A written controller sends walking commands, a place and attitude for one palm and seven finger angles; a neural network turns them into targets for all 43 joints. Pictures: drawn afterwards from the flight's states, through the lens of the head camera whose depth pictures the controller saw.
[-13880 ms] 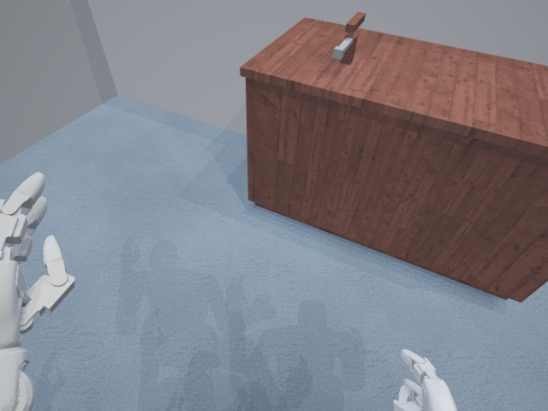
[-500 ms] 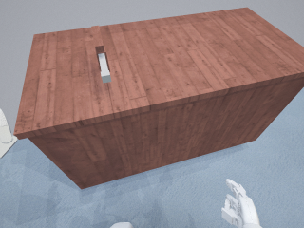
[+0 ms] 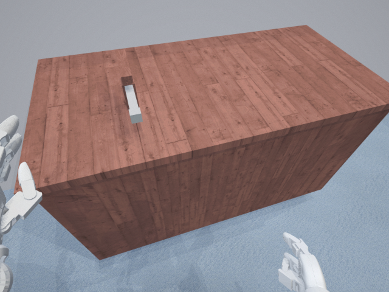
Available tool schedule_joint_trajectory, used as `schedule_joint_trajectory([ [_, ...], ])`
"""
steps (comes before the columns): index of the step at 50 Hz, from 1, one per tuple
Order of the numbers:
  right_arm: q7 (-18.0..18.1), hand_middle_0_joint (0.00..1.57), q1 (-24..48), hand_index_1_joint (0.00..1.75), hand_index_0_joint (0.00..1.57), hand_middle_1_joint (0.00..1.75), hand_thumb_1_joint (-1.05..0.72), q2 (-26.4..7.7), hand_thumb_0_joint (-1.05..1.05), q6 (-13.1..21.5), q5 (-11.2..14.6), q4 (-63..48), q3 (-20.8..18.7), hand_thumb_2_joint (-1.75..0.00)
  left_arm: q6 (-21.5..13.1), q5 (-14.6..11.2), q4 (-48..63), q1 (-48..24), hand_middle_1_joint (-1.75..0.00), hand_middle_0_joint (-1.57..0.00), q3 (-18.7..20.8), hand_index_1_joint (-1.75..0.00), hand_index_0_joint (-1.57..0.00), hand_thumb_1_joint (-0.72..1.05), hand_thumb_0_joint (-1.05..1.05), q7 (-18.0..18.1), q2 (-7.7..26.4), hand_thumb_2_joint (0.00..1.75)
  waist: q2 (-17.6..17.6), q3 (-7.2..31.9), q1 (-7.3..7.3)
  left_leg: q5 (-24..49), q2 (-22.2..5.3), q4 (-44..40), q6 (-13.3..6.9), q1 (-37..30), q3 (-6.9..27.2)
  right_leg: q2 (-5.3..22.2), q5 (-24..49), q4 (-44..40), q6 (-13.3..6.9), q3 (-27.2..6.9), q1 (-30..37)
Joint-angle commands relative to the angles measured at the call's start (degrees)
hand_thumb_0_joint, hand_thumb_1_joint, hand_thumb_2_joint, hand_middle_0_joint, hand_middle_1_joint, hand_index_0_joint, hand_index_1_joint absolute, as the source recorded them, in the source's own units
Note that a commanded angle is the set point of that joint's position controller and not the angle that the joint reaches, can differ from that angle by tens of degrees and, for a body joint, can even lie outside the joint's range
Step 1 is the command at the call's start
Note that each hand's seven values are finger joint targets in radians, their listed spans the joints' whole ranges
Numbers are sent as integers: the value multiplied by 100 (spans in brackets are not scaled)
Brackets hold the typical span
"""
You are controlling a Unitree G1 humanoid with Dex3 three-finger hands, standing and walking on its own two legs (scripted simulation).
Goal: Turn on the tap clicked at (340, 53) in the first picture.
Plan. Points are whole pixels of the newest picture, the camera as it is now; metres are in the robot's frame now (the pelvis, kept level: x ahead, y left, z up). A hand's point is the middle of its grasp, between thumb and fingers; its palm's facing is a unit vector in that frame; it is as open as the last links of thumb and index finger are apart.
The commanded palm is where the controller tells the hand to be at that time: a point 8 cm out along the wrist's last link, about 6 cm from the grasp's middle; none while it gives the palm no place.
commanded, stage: come to a stop and stand still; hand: left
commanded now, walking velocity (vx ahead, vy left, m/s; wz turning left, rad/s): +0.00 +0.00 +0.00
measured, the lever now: (135, 115) +0.50 +0.19 +0.06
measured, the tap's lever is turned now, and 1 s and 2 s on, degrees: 0 0 0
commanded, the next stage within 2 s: look again from close up in 0.06 s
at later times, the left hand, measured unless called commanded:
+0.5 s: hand (36, 206) +0.20 +0.25 +0.15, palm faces +0.41 -0.84 -0.36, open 7.5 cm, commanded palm +0.15 +0.28 +0.18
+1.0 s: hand (75, 176) +0.26 +0.21 +0.15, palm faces +0.45 -0.84 -0.32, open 7.5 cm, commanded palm +0.20 +0.24 +0.18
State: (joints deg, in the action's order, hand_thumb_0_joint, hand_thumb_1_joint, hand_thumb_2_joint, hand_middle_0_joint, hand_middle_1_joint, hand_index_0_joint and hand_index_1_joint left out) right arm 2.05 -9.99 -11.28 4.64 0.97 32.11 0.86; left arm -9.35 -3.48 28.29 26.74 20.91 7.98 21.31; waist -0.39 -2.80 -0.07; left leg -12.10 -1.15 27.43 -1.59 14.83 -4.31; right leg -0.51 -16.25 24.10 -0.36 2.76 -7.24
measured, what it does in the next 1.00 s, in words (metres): lifts its left foot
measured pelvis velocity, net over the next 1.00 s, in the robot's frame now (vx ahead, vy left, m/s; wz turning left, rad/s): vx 0.05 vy -0.04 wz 0.03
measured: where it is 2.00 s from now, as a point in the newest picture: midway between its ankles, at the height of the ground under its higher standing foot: outside the picture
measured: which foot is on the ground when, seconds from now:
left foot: down 0.00-0.82, up 0.84-1.00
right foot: down 0.00-1.00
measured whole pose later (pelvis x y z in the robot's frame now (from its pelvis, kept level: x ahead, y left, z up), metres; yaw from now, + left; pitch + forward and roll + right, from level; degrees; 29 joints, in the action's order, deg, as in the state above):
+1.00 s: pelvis +0.05 -0.04 -0.01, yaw +2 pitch -1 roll +0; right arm 2.0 -13.9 -11.0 3.0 1.1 34.9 0.8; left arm -9.0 -3.9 29.1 24.3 19.2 8.5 20.2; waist 2.5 -3.1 -2.5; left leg -22.1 -3.5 49.1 -0.2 25.3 -5.6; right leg -3.1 -24.2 29.2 -4.7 3.8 -4.4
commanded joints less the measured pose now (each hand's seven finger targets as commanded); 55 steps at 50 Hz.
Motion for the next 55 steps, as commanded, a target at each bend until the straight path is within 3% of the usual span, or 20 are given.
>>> schedule_joint_trajectory([
  [1,111,20,420,30,20,30,-90,-665,0,234,17,-830,-231,-90,-283,-9,1064,-331,-30,-20,594,-30,-20,90,0,90,919,90,-126,832,-41,1131,-563,-433,10,-630,735,484,1372,-339,-61,-458,-157],
  [8,162,20,374,30,20,30,-90,-662,0,361,-23,-767,-223,-90,-371,44,1444,-720,-30,-20,453,-30,-20,90,0,162,914,90,-631,832,-79,437,-529,-709,7,-701,836,417,938,-396,-88,-446,-152],
  [18,132,20,341,30,20,30,-90,-665,0,318,-11,-727,-239,-90,-254,2,732,-411,-30,-20,394,-30,-20,90,0,109,730,90,-43,656,-60,290,-451,-691,75,-583,735,433,835,-671,-73,-484,-242],
  [27,160,20,383,30,20,30,-90,-636,0,314,-37,-714,-217,-90,-257,-13,1120,-609,-30,-20,471,-30,-20,90,0,114,903,90,-213,847,-68,526,-419,-628,61,-750,699,427,965,-598,-70,-459,-151],
  [33,197,20,406,30,20,30,-90,-624,0,232,3,-784,-230,-90,-147,-10,1146,-757,-30,-20,341,-30,-20,90,0,135,775,90,-1085,429,15,-2498,-1068,-1530,-229,-381,1688,-59,-674,262,-122,-1,-796],
  [35,197,20,366,30,20,30,-90,-609,0,241,-6,-791,-238,-90,-131,20,1152,-773,-30,-20,339,-30,-20,90,0,150,772,90,-1145,358,12,-2606,-1176,-1502,-293,-256,1744,-91,-682,268,-172,98,-777],
  [37,190,20,315,30,20,30,-90,-588,0,270,-27,-780,-244,-90,-157,26,1224,-670,-30,-20,396,-30,-20,90,0,155,826,90,-940,495,-4,-2116,-1111,-1101,-272,-289,1547,-37,-603,-120,-245,59,-542],
  [39,158,20,247,30,20,30,-90,-589,0,242,-33,-772,-288,-90,-146,17,1081,-429,-30,-20,442,-30,-20,90,0,150,827,90,-266,633,-70,-1309,-850,-43,-183,105,1034,211,-398,-384,-456,-401,-88],
  [41,115,20,265,30,20,30,-90,-535,0,225,32,-785,-305,-90,-88,-52,995,-308,-30,-20,463,-30,-20,90,0,128,859,90,988,580,-78,-807,-255,1834,37,1247,198,1161,-209,-742,-1101,-2008,412],
  [42,72,20,264,30,20,30,-90,-555,0,217,86,-780,-317,-90,-93,-102,1110,-507,-30,-20,403,-30,-20,90,0,137,841,90,1210,481,-127,-1118,-66,2637,147,2036,106,1630,875,-753,-1498,-2427,983],
  [43,46,20,302,30,20,30,-90,-557,0,232,118,-790,-308,-90,-181,-102,1178,-693,-30,-20,384,-30,-20,90,0,145,863,90,1000,398,-173,-1607,-124,3129,196,2602,204,1810,2117,-592,-1713,-2425,1385],
  [45,32,20,316,30,20,30,-90,-516,0,220,95,-718,-238,-90,-327,-47,1115,-802,-30,-20,465,-30,-20,90,0,167,975,90,542,142,-211,-1686,-349,3145,187,2970,245,1795,3163,-261,-1711,-2098,1544],
  [47,11,20,424,30,20,30,-90,-428,0,167,32,-703,-154,-90,-377,9,1226,-1040,-30,-20,478,-30,-20,90,0,176,1055,90,243,35,-198,-1335,-424,2406,141,2487,-25,1548,3103,-77,-1476,-1529,1135],
  [48,12,20,413,30,20,30,-90,-398,0,158,1,-702,-147,-90,-393,-2,1282,-1125,-30,-20,497,-30,-20,90,0,157,1066,90,295,117,-168,-987,-362,1787,111,1753,-267,1315,3004,66,-1332,-1127,701],
  [50,40,20,287,30,20,30,-90,-468,0,180,-54,-675,-222,-90,-374,-73,1519,-1191,-30,-20,528,-30,-20,90,0,120,1118,90,218,620,-1,400,139,597,63,-293,-831,758,2832,1156,-933,-273,-134],
  [51,94,20,265,30,20,30,-90,-584,0,189,-47,-668,-311,-90,-353,-132,1622,-1058,-30,-20,563,-30,-20,90,0,103,1118,90,-208,921,143,1056,-38,196,-100,-1726,-496,463,2504,2349,-585,-6,-991],
  [52,107,20,249,30,20,30,-90,-722,0,156,-70,-760,-390,-90,-429,-133,1878,-956,-30,-20,619,-30,-20,90,0,91,1132,90,-1139,1453,110,1663,-1233,-6,-582,-2995,1305,-10,695,3870,-196,141,-2090],
  [53,70,20,257,30,20,30,-90,-683,0,196,-107,-822,-355,-90,-552,-162,2153,-1215,-30,-20,688,-30,-20,90,0,106,1223,90,-1753,1583,83,2144,-2452,-429,-1235,-3324,3386,-398,-1375,5141,-90,-378,-2998],
  [54,11,20,412,30,20,30,-90,-670,0,219,-96,-833,-316,-90,-577,-142,1994,-1291,-30,-20,897,-30,-20,90,0,55,1470,90,-995,1179,28,1329,-2715,-801,-1497,-2403,3686,-251,-1274,5714,-104,-994,-3137],
  [55,-10,20,435,30,20,30,-90,-721,0,214,-155,-763,-344,-90,-516,-121,1959,-1291,-30,-20,883,-30,-20,90,0,-26,1424,90,-796,704,75,1120,-2684,-1022,-1508,-1779,3595,51,-1040,5828,-116,-962,-3385],
])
